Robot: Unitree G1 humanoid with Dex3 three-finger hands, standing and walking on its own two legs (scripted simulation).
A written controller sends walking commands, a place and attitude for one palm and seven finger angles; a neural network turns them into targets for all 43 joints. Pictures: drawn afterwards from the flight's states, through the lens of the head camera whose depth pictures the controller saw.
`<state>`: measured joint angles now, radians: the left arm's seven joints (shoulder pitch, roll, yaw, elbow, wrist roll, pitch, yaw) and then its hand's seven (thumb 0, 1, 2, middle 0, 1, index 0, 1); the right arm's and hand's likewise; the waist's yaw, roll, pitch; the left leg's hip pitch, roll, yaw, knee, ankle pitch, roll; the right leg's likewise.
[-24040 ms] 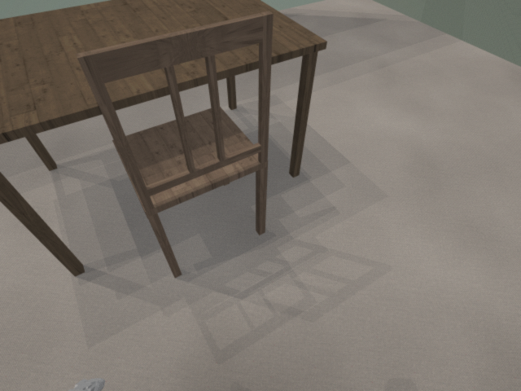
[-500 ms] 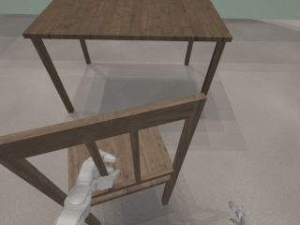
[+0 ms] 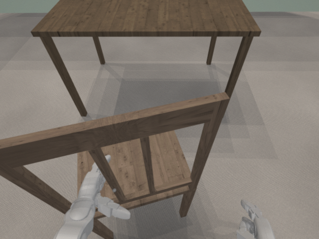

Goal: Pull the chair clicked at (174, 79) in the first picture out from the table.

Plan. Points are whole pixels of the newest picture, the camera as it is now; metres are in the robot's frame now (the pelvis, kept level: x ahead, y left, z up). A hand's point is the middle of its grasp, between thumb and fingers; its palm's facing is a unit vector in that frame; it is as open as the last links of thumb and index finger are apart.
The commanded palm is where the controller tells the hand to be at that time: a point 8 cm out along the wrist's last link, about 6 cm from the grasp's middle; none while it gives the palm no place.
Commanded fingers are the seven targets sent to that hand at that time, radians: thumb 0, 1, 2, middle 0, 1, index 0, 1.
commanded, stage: open the thumb and straighten the fingers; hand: left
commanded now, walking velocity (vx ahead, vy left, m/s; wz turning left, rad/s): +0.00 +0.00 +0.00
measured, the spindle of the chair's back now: (111, 178) +0.28 +0.14 -0.02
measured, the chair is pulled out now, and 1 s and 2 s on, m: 0.58 0.58 0.58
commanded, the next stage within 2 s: draw the fingers out of the gap in 0.04 s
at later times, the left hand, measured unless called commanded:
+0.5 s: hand (107, 218) +0.19 +0.14 -0.04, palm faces -0.02 -0.99 -0.15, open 17.5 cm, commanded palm +0.17 +0.19 -0.01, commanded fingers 0.00 -0.55 0.20 0.00 0.00 0.00 0.00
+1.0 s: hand out of the picture +0.13 +0.14 -0.03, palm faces -0.01 -0.99 -0.13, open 17.5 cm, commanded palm +0.10 +0.19 -0.01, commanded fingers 0.00 -0.55 0.20 0.00 0.00 0.00 0.00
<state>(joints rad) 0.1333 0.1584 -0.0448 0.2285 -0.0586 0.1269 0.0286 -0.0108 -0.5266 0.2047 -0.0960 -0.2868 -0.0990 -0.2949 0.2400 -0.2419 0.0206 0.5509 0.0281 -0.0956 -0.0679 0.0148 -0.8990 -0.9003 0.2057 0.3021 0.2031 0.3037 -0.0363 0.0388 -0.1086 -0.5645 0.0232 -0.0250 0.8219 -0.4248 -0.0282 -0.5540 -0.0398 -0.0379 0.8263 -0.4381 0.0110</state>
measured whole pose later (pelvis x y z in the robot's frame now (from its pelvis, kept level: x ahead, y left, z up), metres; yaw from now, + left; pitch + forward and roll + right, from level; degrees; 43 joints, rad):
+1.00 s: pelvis +0.00 +0.01 -0.02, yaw +2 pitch +12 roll -1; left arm 0.70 0.18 -0.13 -0.26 -0.02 0.15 0.02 -0.01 -0.54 0.20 0.00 0.00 0.00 0.00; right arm 0.26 -0.21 0.01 0.44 0.04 -0.12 -0.11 0.02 -0.90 -0.90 0.21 0.30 0.20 0.30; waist -0.02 0.05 -0.17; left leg -0.70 0.01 -0.06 1.00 -0.50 -0.02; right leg -0.66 -0.05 -0.07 0.96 -0.51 0.02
